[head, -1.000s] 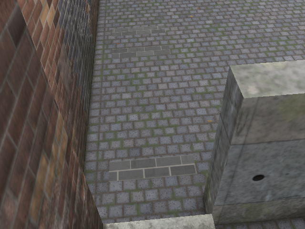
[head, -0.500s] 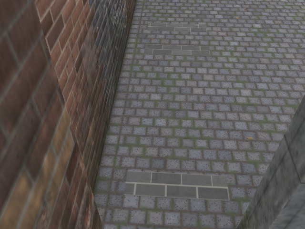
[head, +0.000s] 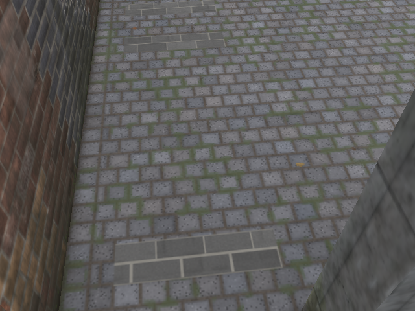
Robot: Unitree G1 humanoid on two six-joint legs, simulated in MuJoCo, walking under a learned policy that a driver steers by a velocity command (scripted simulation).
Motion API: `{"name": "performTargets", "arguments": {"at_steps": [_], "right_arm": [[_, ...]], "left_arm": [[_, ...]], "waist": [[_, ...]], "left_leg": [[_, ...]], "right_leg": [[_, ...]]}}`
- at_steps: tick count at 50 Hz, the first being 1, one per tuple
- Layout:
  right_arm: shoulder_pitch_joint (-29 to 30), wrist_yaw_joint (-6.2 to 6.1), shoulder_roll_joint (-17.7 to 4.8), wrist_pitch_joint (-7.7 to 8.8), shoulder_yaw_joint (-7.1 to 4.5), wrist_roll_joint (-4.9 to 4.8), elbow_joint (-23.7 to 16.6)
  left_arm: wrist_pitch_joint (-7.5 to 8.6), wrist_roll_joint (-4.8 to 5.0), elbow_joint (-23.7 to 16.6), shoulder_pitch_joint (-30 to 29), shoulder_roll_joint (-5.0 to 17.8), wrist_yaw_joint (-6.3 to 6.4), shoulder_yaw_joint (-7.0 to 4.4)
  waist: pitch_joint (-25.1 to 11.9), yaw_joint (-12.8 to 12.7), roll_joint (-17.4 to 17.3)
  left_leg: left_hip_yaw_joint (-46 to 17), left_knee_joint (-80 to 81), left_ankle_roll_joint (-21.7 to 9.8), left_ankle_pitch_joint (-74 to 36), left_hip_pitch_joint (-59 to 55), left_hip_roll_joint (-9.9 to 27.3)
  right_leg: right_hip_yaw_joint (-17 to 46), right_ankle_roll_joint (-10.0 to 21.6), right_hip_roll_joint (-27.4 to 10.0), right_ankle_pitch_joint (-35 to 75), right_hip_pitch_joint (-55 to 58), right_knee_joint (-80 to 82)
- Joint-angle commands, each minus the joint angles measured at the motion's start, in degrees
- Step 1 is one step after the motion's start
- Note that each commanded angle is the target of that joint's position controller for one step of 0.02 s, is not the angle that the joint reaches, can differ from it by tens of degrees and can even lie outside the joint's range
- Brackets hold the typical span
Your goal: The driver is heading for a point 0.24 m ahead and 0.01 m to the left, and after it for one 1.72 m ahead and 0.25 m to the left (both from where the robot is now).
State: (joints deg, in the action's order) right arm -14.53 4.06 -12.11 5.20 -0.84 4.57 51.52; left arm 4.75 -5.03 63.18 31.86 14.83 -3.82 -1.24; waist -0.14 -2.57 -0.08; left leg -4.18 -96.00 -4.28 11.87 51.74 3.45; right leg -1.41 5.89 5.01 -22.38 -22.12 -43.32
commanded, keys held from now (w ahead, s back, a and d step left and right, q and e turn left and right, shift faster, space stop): w+e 0.12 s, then w+q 0.88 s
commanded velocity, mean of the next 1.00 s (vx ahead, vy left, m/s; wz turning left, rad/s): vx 0.50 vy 0.00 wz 0.20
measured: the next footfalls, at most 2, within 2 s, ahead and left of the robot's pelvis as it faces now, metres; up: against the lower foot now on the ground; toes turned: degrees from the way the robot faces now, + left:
left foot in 0.28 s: +0.22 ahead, +0.14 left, -0.22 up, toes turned -1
right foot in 0.70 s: +0.56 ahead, -0.07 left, -0.43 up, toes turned +6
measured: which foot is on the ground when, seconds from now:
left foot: up 0.00-0.26, down 0.28-0.70, up 0.72-1.00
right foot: down 0.00-0.28, up 0.30-0.68, down 0.70-1.00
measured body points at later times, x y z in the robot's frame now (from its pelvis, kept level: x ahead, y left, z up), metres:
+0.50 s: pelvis +0.27 +0.06 -0.23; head +0.27 +0.05 +0.22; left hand +0.41 +0.28 -0.34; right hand +0.18 -0.14 -0.38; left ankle +0.18 +0.14 -0.92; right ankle +0.46 -0.08 -0.85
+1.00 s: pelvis +0.60 +0.06 -0.42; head +0.62 +0.06 +0.03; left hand +0.51 +0.31 -0.56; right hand +0.83 -0.13 -0.52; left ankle +0.75 +0.25 -1.07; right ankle +0.52 -0.07 -1.14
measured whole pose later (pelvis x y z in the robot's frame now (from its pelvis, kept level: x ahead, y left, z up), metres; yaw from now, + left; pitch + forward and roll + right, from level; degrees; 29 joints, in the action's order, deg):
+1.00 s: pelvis +0.60 +0.06 -0.42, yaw +15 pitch +2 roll -2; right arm -6.8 -1.3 -12.1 1.3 -3.1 -1.1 42.9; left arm 2.6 1.7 55.9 23.1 12.2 3.7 -3.5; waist -0.1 -0.6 -2.2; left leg -3.0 -55.3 -0.4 -0.4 48.2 3.7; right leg -10.1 -0.4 -1.2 -27.6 -6.6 -33.0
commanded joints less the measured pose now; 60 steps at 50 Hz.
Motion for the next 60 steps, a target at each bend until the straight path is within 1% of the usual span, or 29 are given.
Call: {"name": "performTargets", "arguments": {"at_steps": [1,4,7,12,14,15,16,18,20,21,23,26,28,31,32,33,34,36,37,38,40,43,45,52,55,56,57,58,60], "right_arm": [[-4.7,2.85,6.6,-1.05,3.44,1.07,0.0],[2.3,2.9,-1.7,0.18,2.28,1.46,0.4],[5.8,1.8,-4.4,-1.56,2.39,0.44,-1.4],[8.4,0.32,-3.1,-1.45,2.76,0.92,-3.0],[-27.7,-0.17,-9.7,-0.28,-1.54,1.44,10.0],[-35.2,-0.31,-11.0,-0.06,-3.2,1.72,10.4],[-29.3,0.73,-16.1,0.01,-4.08,0.81,8.3],[-22.3,0.56,-11.8,-1.24,-4.0,1.84,7.1],[-12.3,-0.02,8.9,0.25,2.52,2.97,5.1],[-3.0,-0.5,9.3,1.47,2.95,0.15,0.6],[-4.4,-1.08,1.8,3.53,2.1,-1.07,2.3],[-7.2,-2.37,-4.0,5.29,2.3,0.2,0.1],[-11.9,-2.24,-5.9,4.44,1.99,-1.28,0.6],[-20.0,-3.18,-6.2,2.09,0.83,-3.09,4.5],[-20.5,-6.22,-1.9,-2.42,-2.3,-10.49,4.6],[-19.4,-7.43,-2.3,-3.61,-2.08,-8.9,5.9],[-18.4,-7.65,-2.4,-3.88,-2.77,-7.06,6.7],[-15.7,-4.85,4.7,-1.31,-1.74,-6.24,6.8],[-17.4,-4.42,3.9,0.06,-0.51,-9.01,1.5],[-13.8,-4.35,1.1,0.5,-0.04,-8.68,-2.9],[-6.9,-6.38,0.4,-2.4,-1.35,-7.27,-3.5],[-2.6,-8.44,3.9,-4.69,-1.49,-6.18,-7.2],[1.1,-7.98,3.0,-3.46,-1.83,-4.89,-9.7],[14.7,-2.98,-1.4,-3.52,-2.01,-5.53,-16.0],[-2.3,-2.47,-9.2,-2.79,-5.92,-5.6,-11.7],[-9.2,-3.89,-15.4,-3.23,-7.22,-5.64,-9.9],[-13.0,-3.44,-16.9,-2.56,-6.9,-5.58,-10.7],[-18.2,-3.84,-10.9,-2.88,-5.76,-5.07,-8.8],[-6.5,-4.73,-11.2,-2.06,-5.74,-4.36,-9.7]], "left_arm": [[3.28,-0.57,-0.2,3.1,0.5,0.4,2.84],[4.57,0.32,-0.5,4.7,-0.7,2.44,4.23],[2.53,0.42,-3.5,1.6,8.2,1.31,2.1],[-0.26,2.42,-3.9,5.1,5.3,2.09,1.86],[-1.33,0.06,-0.6,7.0,4.1,-2.51,1.98],[-0.97,-0.6,-2.4,7.0,4.0,-5.06,0.49],[0.1,1.32,-7.2,4.4,3.3,-6.06,-0.36],[1.46,2.33,-18.5,-12.5,0.6,-4.38,1.49],[1.82,-0.63,-16.3,-15.8,-2.8,-1.79,3.67],[2.05,0.15,-12.2,-13.3,1.0,-1.36,2.73],[0.8,-2.0,-13.1,-16.1,-3.0,-3.76,3.43],[0.7,-1.17,-15.5,-21.0,3.2,-1.37,2.36],[0.34,-2.4,-17.8,-26.6,6.5,-0.6,2.04],[-1.84,-1.16,-21.4,-38.2,2.1,-1.53,3.46],[-0.94,12.5,-27.2,-43.3,-0.5,1.39,2.14],[-0.62,13.22,-25.7,-37.3,-0.8,2.24,1.83],[-0.96,13.14,-20.9,-20.8,1.6,3.39,-0.2],[-2.59,8.97,-10.8,13.7,7.4,4.22,-3.53],[-2.93,8.25,-9.8,11.8,11.6,3.16,-4.34],[-2.63,7.89,-11.8,7.0,12.6,2.35,-5.49],[-2.36,5.69,-13.2,-10.2,4.3,2.85,-3.76],[-1.11,4.35,-15.0,-24.6,2.0,4.28,-2.01],[-0.51,4.54,-14.2,-22.7,2.9,6.23,-2.16],[-1.91,7.26,-14.2,-15.1,9.2,7.95,-5.89],[-1.71,5.95,-14.3,-15.2,9.0,6.94,-5.34],[-0.08,3.67,-14.6,-12.9,4.1,6.09,-3.86],[2.77,4.95,-16.0,-6.8,1.2,3.7,-2.17],[4.24,7.58,-14.8,-12.7,7.9,2.51,-3.94],[3.74,6.24,-17.8,-22.4,5.1,3.64,-3.02]], "waist": [[5.2,5.3,4.3],[1.3,1.4,-2.8],[1.6,0.8,4.9],[4.3,-3.1,-0.6],[0.5,10.3,-8.3],[-3.4,13.0,-15.4],[-6.1,7.3,-14.0],[2.2,11.6,-6.6],[13.3,4.8,8.5],[13.2,2.3,8.9],[1.9,0.5,-8.1],[1.1,2.8,2.3],[4.4,5.2,0.8],[7.1,13.0,-0.4],[6.5,14.8,6.4],[5.2,11.5,5.5],[2.6,6.1,-1.1],[-10.3,-7.7,9.8],[-16.2,-5.0,17.4],[-23.1,-5.8,15.6],[-9.4,3.3,-8.1],[9.8,10.7,-0.6],[7.0,9.0,7.3],[4.8,2.9,5.5],[-5.4,11.8,3.9],[-9.4,12.1,-10.9],[-23.2,8.7,-23.4],[-19.6,13.6,-12.2],[-6.5,9.3,-0.9]], "left_leg": [[3.5,12.6,2.8,-30.9,-12.0,4.6],[0.9,38.4,5.2,-49.2,-19.9,3.3],[5.4,47.8,8.5,-29.5,-33.5,-2.5],[2.1,89.9,3.4,-25.2,-29.1,0.7],[4.8,91.7,-1.8,-38.6,-65.6,3.6],[1.0,67.8,-9.2,-49.1,-85.5,8.3],[-4.6,59.0,-14.1,-61.4,-89.4,12.3],[-28.5,68.7,-20.5,-6.0,-78.3,23.2],[-16.1,70.6,-15.3,-4.4,-47.1,17.0],[-6.6,72.2,-16.1,-8.7,-23.6,8.7],[-3.7,68.8,-12.9,1.0,1.2,-0.6],[-5.8,55.0,-8.2,15.4,3.2,-5.2],[-17.0,47.4,-11.8,16.6,-16.2,0.5],[-28.4,41.1,-13.7,5.4,-43.6,1.8],[-24.2,35.7,-8.0,-4.2,-42.3,-3.8],[-21.3,30.5,-7.0,-11.8,-39.5,-5.7],[-21.6,18.4,-7.4,-3.2,-30.3,-5.6],[-7.9,-25.3,-0.3,44.6,10.6,-16.5],[-6.5,-37.9,1.6,42.6,27.8,-10.6],[-7.0,-33.1,1.9,33.9,31.6,-4.4],[-1.6,-19.0,2.6,12.4,18.4,-0.1],[-4.0,8.6,5.2,-6.1,1.2,1.3],[-1.6,24.5,5.9,-14.4,-5.6,1.4],[7.2,50.2,-1.1,-2.0,-8.9,-3.1],[12.8,60.4,-5.5,-8.1,-41.8,-10.1],[-8.9,59.8,-12.1,-13.1,-59.3,2.9],[-42.0,72.2,-24.2,0.9,-73.6,16.4],[-39.8,77.2,-20.1,10.0,-73.2,14.2],[-25.8,75.5,-13.5,-1.8,-55.8,12.1]], "right_leg": [[15.3,13.7,-11.8,5.4,-26.4,13.0],[12.9,10.8,-7.9,2.9,-26.4,0.1],[14.9,10.3,-9.1,-8.8,-25.3,-3.6],[27.2,10.0,-8.3,3.3,6.3,-24.8],[18.3,3.8,-3.2,6.1,-16.1,-55.0],[8.6,0.5,3.0,-20.2,-39.6,-79.2],[1.0,-0.7,1.8,-20.2,-54.0,-88.1],[9.0,-2.3,-5.2,-12.1,-72.7,-75.2],[14.2,0.5,-18.3,19.3,-64.7,-39.4],[8.5,-0.2,-18.3,37.1,-40.4,-17.9],[-2.4,-1.8,-12.3,43.7,-6.4,-32.4],[0.5,-3.0,-10.8,62.1,6.1,-7.7],[2.7,-4.8,-10.6,46.5,-11.8,-3.0],[4.0,-6.6,-10.6,38.1,-25.1,21.8],[9.1,-6.4,-9.7,37.0,-16.0,28.9],[5.2,-6.6,-8.2,43.3,-7.9,32.3],[8.4,-3.4,-14.7,53.6,8.6,37.5],[6.8,1.1,-22.9,76.0,59.2,6.6],[15.8,8.4,-32.0,70.4,68.5,-0.6],[23.6,13.3,-35.3,33.0,67.3,5.3],[27.3,10.4,-31.6,-0.2,29.6,21.6],[10.2,1.4,-23.2,6.2,-11.9,24.2],[2.8,0.5,-20.3,14.5,-11.8,25.1],[-2.2,0.1,-21.9,43.9,18.7,21.2],[-8.7,-3.7,-16.0,59.2,13.1,-6.6],[-9.3,-6.0,-10.8,17.2,-7.2,-33.9],[4.1,-6.3,-3.1,-12.1,-22.2,-47.9],[8.3,-6.0,-5.2,-7.5,-28.6,-46.5],[5.0,-6.0,-9.8,-1.0,-30.3,-39.5]]}}
Velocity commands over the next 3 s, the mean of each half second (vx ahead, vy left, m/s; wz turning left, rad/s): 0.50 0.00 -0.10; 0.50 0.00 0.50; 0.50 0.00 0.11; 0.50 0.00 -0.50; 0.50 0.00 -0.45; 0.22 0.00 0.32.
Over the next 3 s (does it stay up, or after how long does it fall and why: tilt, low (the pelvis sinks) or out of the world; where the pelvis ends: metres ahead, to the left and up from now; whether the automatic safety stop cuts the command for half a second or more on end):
stays up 1.62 0.15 -0.40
